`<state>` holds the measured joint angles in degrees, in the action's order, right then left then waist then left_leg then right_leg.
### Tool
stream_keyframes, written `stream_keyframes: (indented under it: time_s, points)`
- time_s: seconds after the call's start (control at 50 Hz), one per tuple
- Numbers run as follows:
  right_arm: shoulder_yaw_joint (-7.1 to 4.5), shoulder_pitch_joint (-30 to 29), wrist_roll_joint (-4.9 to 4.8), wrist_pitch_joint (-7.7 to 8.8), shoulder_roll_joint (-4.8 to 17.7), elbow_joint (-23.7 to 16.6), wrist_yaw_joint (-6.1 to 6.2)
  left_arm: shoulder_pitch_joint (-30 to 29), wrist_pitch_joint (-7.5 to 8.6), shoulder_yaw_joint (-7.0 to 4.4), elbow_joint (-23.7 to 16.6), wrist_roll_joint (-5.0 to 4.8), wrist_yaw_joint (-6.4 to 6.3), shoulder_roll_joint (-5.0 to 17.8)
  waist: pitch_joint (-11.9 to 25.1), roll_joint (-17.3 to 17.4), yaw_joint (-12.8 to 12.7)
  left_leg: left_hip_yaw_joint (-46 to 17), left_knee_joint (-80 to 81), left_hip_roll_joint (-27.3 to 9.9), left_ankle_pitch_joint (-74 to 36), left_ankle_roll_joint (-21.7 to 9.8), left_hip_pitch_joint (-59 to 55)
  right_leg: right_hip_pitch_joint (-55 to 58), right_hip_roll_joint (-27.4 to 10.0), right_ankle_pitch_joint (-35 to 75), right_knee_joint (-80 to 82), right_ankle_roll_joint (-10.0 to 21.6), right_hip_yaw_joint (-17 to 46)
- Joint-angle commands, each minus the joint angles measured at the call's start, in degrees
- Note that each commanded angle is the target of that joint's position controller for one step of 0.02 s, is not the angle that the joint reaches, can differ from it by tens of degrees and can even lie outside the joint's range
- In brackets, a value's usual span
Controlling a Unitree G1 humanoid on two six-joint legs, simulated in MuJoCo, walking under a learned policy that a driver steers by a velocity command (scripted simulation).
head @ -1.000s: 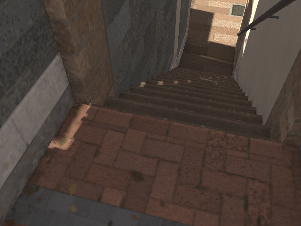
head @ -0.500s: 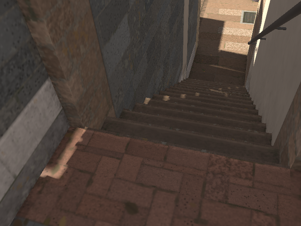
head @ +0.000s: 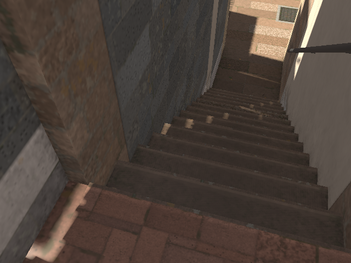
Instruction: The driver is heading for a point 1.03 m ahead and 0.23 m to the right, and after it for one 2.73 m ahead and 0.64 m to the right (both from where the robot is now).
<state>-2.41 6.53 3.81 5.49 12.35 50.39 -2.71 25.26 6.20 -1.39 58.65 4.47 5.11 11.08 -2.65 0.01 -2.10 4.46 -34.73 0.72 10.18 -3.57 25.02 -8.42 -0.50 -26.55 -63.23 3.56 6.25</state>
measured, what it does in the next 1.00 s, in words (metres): walks ahead: right foot, then left foot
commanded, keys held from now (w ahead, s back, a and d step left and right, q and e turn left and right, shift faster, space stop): w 0.12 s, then no key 0.88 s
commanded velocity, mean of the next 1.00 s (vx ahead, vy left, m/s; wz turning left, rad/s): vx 0.17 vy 0.00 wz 0.00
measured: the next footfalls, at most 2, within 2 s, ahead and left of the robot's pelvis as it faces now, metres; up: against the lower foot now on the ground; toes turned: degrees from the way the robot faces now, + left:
right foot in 0.40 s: +0.36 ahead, -0.12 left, +0.00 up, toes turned +1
left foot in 0.58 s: +0.20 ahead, +0.10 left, +0.00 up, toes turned +3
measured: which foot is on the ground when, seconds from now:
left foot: down 0.00-0.46, up 0.48-0.56, down 0.58-1.00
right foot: up 0.00-0.38, down 0.40-1.00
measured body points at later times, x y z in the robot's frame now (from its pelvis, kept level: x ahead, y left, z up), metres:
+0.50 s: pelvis +0.21 -0.02 +0.02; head +0.24 -0.02 +0.47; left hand +0.40 +0.21 -0.09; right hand +0.25 -0.27 -0.13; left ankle +0.10 +0.10 -0.70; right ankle +0.32 -0.12 -0.72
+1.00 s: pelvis +0.25 -0.01 +0.01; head +0.27 +0.00 +0.46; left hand +0.38 +0.24 -0.12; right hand +0.34 -0.27 -0.12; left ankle +0.16 +0.10 -0.72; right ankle +0.32 -0.12 -0.72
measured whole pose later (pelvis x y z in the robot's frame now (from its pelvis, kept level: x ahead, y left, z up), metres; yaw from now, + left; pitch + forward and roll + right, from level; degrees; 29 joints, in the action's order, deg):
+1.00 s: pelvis +0.25 -0.01 +0.01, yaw +1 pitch +0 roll -3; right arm -3.4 7.0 0.7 3.5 15.0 59.4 -5.6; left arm 6.1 2.0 -2.9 53.2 -1.0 4.0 13.5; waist -2.7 1.8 1.0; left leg 1.0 -32.3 -3.3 25.2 0.2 6.7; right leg -18.6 3.3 -7.4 -26.3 1.4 -2.0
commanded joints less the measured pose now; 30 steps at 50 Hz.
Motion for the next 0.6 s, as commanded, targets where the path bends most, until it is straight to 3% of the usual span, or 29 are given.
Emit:
stream_keyframes:
  time_s: [0.02, 0.04, 0.06, 0.08, 0.12, 0.14, 0.16, 0.2, 0.24, 0.28, 0.32, 0.36, 0.38, 0.4, 0.42, 0.44, 0.46, 0.48, 0.5, 0.52, 0.54, 0.56, 0.58, 0.6]
  points:
    - [0.00, 12.8, -0.31, 1.21, 3.1, 4.2, 1.33, -3.7, 0.87, 0.13, -7.0, 0.22, -3.26, 1.1, 1.6, 0.7, 4.2, -27.8, 21.3, -18.4, -3.4, -13.0, -16.9, -24.0, -5.1, 8.9, -11.1, 2.7, 3.5]
    - [0.46, 11.0, -0.10, 1.13, 1.5, 4.2, 1.71, -4.1, 0.19, 0.97, -7.5, 0.48, -3.66, -1.1, 2.1, -0.1, 2.9, -24.5, 23.3, -18.3, -8.6, -13.2, -13.5, -21.3, -6.6, 11.0, -11.3, 2.4, 2.6]
    - [0.77, 10.2, 0.00, 1.47, 0.7, 4.0, 1.98, -3.2, -0.54, 0.94, -7.8, 0.60, -3.83, -1.5, 2.8, 0.1, 1.7, -22.1, 25.2, -17.0, -8.7, -13.0, -12.8, -21.0, -7.0, 11.3, -10.0, 2.4, 1.9]
    - [0.59, 9.8, -0.26, 2.19, 0.9, 3.9, 2.14, -2.3, -1.04, 0.68, -7.6, 0.31, -3.67, -0.8, 2.0, 0.9, 1.1, -19.5, 26.7, -15.4, -6.7, -12.6, -12.4, -22.4, -7.2, 11.5, -7.3, 2.4, 1.4]
    - [0.60, 9.7, 0.29, 3.31, 1.3, 4.3, 1.84, -4.2, -2.19, 0.29, -7.9, 0.02, -2.86, 1.0, -0.8, 2.3, 1.0, -14.1, 28.8, -12.9, -4.3, -12.2, -9.3, -24.5, -8.4, 15.3, 0.2, 2.0, -0.4]
    - [0.62, 10.0, 1.10, 3.82, 1.6, 4.8, 1.59, -8.6, -3.02, 0.43, -9.8, -0.19, -2.26, 1.4, -1.9, 1.9, 1.8, -11.7, 29.3, -12.5, -7.9, -12.7, -8.6, -25.5, -8.7, 19.2, 5.7, 1.3, -2.2]
    - [0.72, 10.8, 0.98, 3.94, 1.7, 5.4, 1.14, -12.2, -3.66, 0.64, -11.6, -0.63, -2.11, 1.1, -1.2, 0.7, 2.3, -9.4, 28.8, -11.8, -16.3, -13.0, -7.7, -23.3, -8.3, 22.2, 12.8, 0.1, -4.2]
    - [0.02, 13.3, -0.28, 4.03, 4.3, 6.8, 0.00, -17.3, -4.71, 1.18, -14.2, -1.52, -1.50, 0.1, 0.9, 2.2, 2.8, -5.4, 26.3, -10.1, -35.0, -12.3, -7.3, -16.8, -5.3, 26.6, 21.3, -2.6, -7.2]
    - [-1.17, 14.9, -0.30, 4.03, 8.0, 7.3, -0.91, -17.0, -5.55, 0.36, -14.3, -2.19, -1.01, 2.6, 1.1, 2.1, 2.5, -5.5, 23.4, -11.5, -42.3, -11.6, -12.0, -17.3, -3.8, 30.4, 25.6, -3.3, -6.2]
    - [-1.41, 15.1, -0.35, 3.54, 7.7, 7.9, -0.87, -18.1, -5.52, -0.62, -14.6, -2.37, -1.26, 4.5, 1.6, 3.0, 2.0, -5.9, 20.7, -12.7, -44.3, -10.1, -17.5, -18.7, -3.5, 31.5, 29.5, -2.6, -4.5]
    - [-1.40, 14.6, -0.60, 2.75, 6.4, 8.3, -0.37, -20.5, -5.15, -1.14, -15.0, -2.50, -1.78, 4.9, 2.3, 3.3, 1.9, -6.0, 18.0, -13.2, -43.7, -8.3, -21.9, -19.4, -3.5, 31.2, 32.8, -1.4, -3.5]
    - [-1.94, 13.8, -1.07, 1.85, 7.0, 8.2, 0.25, -23.0, -4.32, -1.64, -15.3, -2.90, -2.26, 6.0, 3.3, 2.9, 2.6, -6.3, 14.5, -12.9, -41.5, -6.5, -24.8, -17.9, -3.1, 31.4, 36.8, 0.1, -3.8]
    - [-2.05, 13.9, -1.49, 1.49, 7.0, 8.5, 0.29, -22.9, -3.81, -2.02, -15.2, -3.37, -2.49, 6.8, 4.6, 2.2, 2.3, -6.0, 11.9, -11.6, -41.8, -5.1, -25.3, -14.3, -2.4, 36.0, 39.9, 1.8, -4.9]
    - [-2.14, 15.0, -2.61, 1.08, 6.8, 7.9, -0.13, -22.1, -2.96, -2.80, -14.7, -3.98, -2.80, 9.1, 7.9, -0.3, 2.7, -4.5, 8.2, -7.5, -40.6, -2.4, -24.3, -6.3, -2.6, 51.2, 41.7, 4.9, -5.5]
    - [-0.67, 23.8, -3.40, 0.56, 1.8, 8.1, -0.27, -20.7, -2.37, -2.57, -14.3, -5.37, -2.45, 10.7, 19.6, -5.0, 6.4, -2.8, 3.4, -3.3, -29.7, 2.0, -16.9, 13.7, -9.7, 67.6, 37.5, 13.2, 1.1]
    - [0.96, 23.4, -3.76, 0.10, -0.2, 7.6, -0.93, -18.4, -2.45, -0.62, -13.8, -6.74, -1.37, 5.9, 25.0, -6.0, 5.2, -2.9, -0.4, -2.1, -11.4, 6.0, -10.2, 22.8, -16.6, 68.7, 37.3, 16.7, 9.9]
    - [0.31, 17.7, -3.46, -0.84, 2.8, 5.6, -1.23, -17.2, -2.90, -0.23, -12.6, -6.81, -0.98, 4.7, 22.3, -5.0, 4.7, -3.5, -1.8, -2.5, 2.0, 7.2, -10.2, 19.1, -17.8, 65.8, 38.9, 14.5, 11.3]
    - [0.04, 15.0, -3.01, -1.75, 3.3, 4.4, -1.26, -19.7, -2.90, -0.54, -12.3, -6.83, -0.68, 6.6, 16.9, -5.3, 6.8, -3.1, -0.9, -3.4, 13.5, 8.4, -12.0, 11.7, -16.1, 62.7, 39.7, 10.9, 8.5]
    - [-0.02, 16.5, -4.74, -3.27, 2.4, 8.7, 2.36, -14.6, -3.39, -0.02, -9.3, -0.38, -3.73, 4.6, 12.8, -4.1, 1.6, -2.4, 1.1, 0.3, 19.6, 5.0, -8.5, 12.5, -14.2, 67.1, 36.3, 8.6, 3.5]
    - [0.31, 18.4, -4.32, -4.12, 1.9, 9.0, 3.73, -13.4, -3.78, -0.07, -8.1, -0.50, -5.73, 6.1, 10.7, -6.2, 2.6, -2.7, 1.6, -0.1, 20.9, 4.6, -9.5, 9.8, -13.4, 64.2, 37.5, 7.1, 3.0]
    - [0.21, 18.6, -3.95, -4.95, 2.2, 9.4, 4.36, -15.4, -4.45, -0.15, -7.8, -1.77, -6.80, 7.2, 9.6, -7.4, 3.8, -2.6, 4.8, -0.3, 18.4, 4.1, -13.3, 4.4, -12.0, 52.5, 39.5, 5.5, 3.1]
    - [0.19, 17.6, -3.69, -5.61, 2.6, 9.3, 4.68, -18.0, -5.13, -0.37, -8.0, -2.59, -6.98, 8.0, 7.8, -6.8, 4.9, -3.0, 9.3, -0.7, 13.1, 3.7, -15.8, -0.4, -9.7, 37.3, 41.1, 3.6, 2.9]
    - [0.08, 15.5, -3.02, -6.00, 3.9, 8.9, 4.69, -19.6, -5.62, -0.74, -8.5, -3.41, -6.60, 8.5, 5.9, -5.4, 4.3, -4.1, 12.5, -1.7, 9.9, 3.2, -16.5, -4.5, -7.6, 20.3, 42.8, 1.8, 3.2]
    - [-0.02, 13.2, -2.68, -6.04, 5.3, 7.9, 4.44, -21.1, -5.96, -0.50, -9.0, -4.00, -6.17, 7.5, 4.4, -3.6, 3.9, -7.6, 15.5, -4.7, 12.2, 2.1, -15.6, -7.7, -5.6, 7.6, 44.2, 0.4, 2.5]
Keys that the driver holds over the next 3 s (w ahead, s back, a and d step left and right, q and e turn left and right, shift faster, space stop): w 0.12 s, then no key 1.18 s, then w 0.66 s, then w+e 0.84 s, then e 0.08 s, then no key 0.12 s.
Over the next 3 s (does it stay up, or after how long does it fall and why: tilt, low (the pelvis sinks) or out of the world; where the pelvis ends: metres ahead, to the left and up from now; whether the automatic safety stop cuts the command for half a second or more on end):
stays up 0.88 -0.20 -0.27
